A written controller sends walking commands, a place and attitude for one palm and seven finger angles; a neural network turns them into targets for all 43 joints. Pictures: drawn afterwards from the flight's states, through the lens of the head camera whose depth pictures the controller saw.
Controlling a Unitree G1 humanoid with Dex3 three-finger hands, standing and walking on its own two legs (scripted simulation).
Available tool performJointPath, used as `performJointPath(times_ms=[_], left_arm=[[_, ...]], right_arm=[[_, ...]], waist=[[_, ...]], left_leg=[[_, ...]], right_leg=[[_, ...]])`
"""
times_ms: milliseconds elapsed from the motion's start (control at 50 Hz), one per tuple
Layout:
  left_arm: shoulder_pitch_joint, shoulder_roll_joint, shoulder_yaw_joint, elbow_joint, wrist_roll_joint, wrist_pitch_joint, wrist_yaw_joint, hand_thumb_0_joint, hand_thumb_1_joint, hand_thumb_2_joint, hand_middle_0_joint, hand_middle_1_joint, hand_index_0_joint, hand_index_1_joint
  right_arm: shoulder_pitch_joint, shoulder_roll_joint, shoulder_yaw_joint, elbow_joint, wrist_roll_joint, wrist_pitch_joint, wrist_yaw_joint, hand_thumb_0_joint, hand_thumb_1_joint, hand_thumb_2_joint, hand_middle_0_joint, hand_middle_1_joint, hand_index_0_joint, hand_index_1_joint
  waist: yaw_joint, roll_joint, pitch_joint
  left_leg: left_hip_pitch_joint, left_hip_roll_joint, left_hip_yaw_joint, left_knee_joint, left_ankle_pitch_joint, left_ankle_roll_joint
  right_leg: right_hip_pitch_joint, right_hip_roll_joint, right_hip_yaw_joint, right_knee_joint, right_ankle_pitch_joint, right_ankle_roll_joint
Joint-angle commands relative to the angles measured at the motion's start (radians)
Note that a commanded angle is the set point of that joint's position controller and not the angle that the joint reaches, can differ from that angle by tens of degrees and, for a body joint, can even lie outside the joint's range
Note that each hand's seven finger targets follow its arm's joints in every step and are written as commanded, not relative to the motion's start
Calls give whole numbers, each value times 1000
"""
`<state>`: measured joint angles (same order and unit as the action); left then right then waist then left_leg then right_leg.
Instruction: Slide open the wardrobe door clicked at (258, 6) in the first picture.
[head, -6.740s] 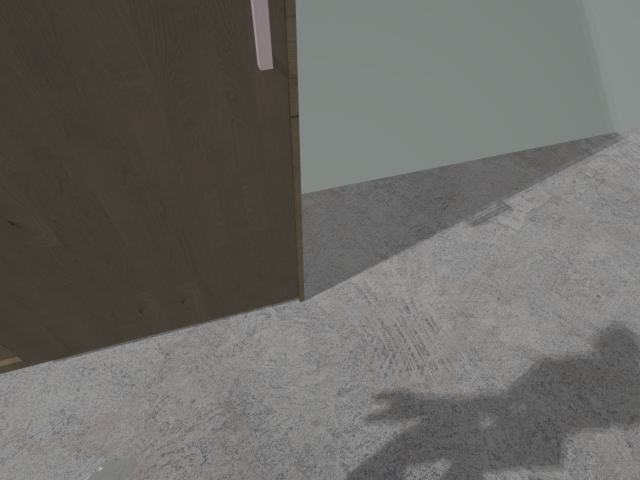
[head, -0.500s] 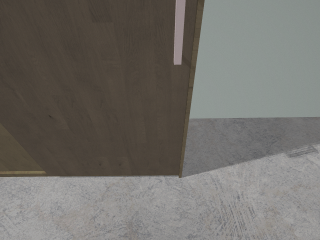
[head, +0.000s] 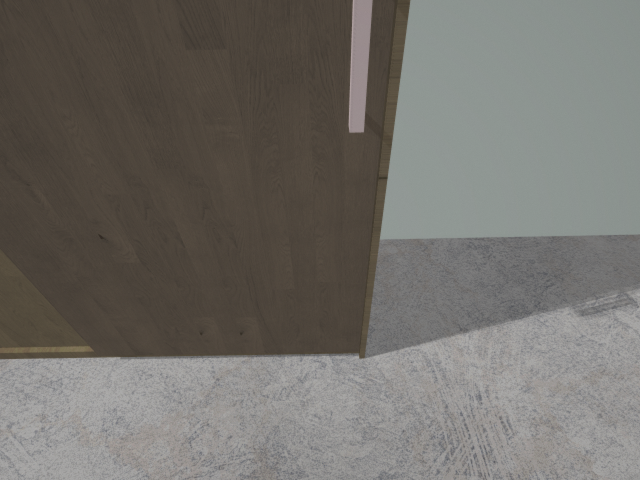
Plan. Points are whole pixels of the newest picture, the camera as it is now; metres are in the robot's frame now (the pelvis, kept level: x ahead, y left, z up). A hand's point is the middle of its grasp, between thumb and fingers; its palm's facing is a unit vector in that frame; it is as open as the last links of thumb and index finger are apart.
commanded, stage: look again from close up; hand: right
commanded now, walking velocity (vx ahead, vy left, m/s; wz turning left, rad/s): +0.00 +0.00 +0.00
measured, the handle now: (358, 46) +0.63 -0.02 +0.27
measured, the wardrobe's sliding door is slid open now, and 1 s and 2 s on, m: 0.00 0.00 0.00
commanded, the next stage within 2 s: none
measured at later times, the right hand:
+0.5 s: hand out of the picture -0.03 -0.15 -0.18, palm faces +0.05 +0.99 -0.13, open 7.4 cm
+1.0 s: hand out of the picture -0.02 -0.14 -0.18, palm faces +0.05 +0.99 -0.13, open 7.4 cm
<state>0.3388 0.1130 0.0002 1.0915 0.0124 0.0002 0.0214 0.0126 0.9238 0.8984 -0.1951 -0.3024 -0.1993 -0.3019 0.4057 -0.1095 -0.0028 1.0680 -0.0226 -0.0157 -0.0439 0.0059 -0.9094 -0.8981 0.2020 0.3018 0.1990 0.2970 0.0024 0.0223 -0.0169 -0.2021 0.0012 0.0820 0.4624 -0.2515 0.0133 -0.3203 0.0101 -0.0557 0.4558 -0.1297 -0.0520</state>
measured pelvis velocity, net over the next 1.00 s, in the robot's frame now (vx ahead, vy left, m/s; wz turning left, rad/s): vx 0.02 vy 0.00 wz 0.00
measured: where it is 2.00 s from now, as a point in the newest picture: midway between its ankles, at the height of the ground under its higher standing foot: outside the picture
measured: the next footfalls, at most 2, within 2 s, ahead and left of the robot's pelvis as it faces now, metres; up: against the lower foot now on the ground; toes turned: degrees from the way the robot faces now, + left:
none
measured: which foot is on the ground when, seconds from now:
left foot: down 0.00-1.00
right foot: down 0.00-1.00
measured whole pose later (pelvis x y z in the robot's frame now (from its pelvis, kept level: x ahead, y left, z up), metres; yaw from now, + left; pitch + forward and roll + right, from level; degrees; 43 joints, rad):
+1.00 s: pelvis +0.02 +0.00 +0.00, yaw +0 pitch +0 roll +1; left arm 0.33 0.11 0.00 1.10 0.01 -0.01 0.03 0.01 0.93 0.90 -0.19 -0.30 -0.20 -0.30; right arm 0.39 -0.11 0.00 1.08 -0.02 -0.02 -0.04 0.01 -0.91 -0.90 0.20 0.30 0.20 0.30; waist 0.00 0.02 0.00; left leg -0.16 0.01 0.07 0.43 -0.26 0.01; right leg -0.28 0.02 -0.06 0.42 -0.14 -0.05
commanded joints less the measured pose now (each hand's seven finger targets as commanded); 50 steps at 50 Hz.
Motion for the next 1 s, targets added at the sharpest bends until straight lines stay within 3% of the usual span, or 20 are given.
performJointPath(times_ms=[0,300,500,600,980], left_arm=[[51,91,17,-31,1,-19,3,0,900,900,-200,-300,-200,-300],[52,89,16,-25,1,-18,5,0,900,900,-200,-300,-200,-300],[50,91,17,-23,0,-24,6,0,900,900,-200,-300,-200,-300],[47,93,16,-20,0,-23,8,0,900,900,-200,-300,-200,-300],[50,88,12,-14,0,-23,8,0,900,900,-200,-300,-200,-300]], right_arm=[[106,-67,-13,-22,2,-9,-2,0,-900,-900,200,300,200,300],[100,-63,-13,-18,2,-9,-1,0,-900,-900,200,300,200,300],[106,-60,-13,-14,3,-11,-1,0,-900,-900,200,300,200,300],[104,-57,-12,-7,2,-8,-1,0,-900,-900,200,300,200,300],[99,-60,-10,0,4,-10,0,0,-900,-900,200,300,200,300]], waist=[[-5,-21,104],[-3,-12,120],[-6,-32,81],[-8,-40,109],[-4,-13,114]], left_leg=[[-64,101,-122,-123,-68,37],[-63,99,-121,-130,-66,35],[-28,97,-111,-114,-4,34],[-33,93,-103,-114,-9,31],[-38,101,-113,-134,-17,34]], right_leg=[[-15,-108,160,-136,-200,11],[-9,-108,152,-142,-198,14],[17,-115,162,-152,-170,9],[8,-118,170,-171,-197,8],[37,-106,148,-154,-142,12]])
